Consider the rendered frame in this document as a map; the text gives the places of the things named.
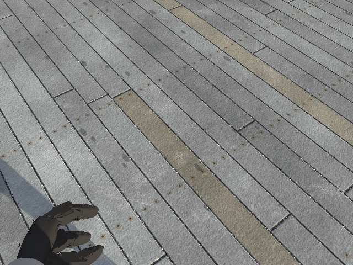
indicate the robot left hand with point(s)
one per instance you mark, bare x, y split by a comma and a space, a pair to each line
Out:
43, 240

